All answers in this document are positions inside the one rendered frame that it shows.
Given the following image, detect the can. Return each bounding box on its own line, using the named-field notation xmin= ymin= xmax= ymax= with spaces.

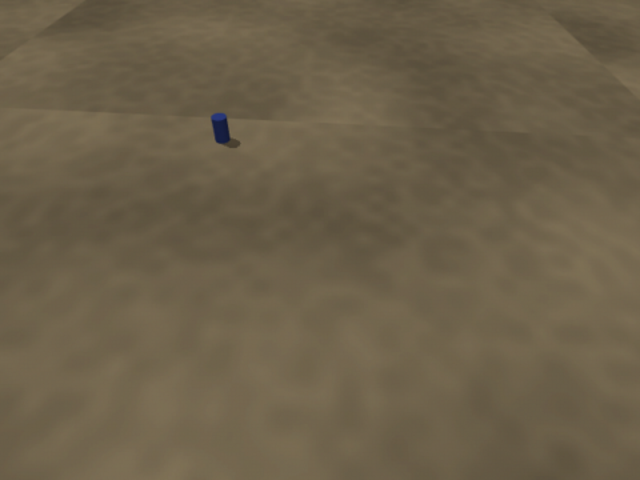
xmin=211 ymin=113 xmax=230 ymax=144

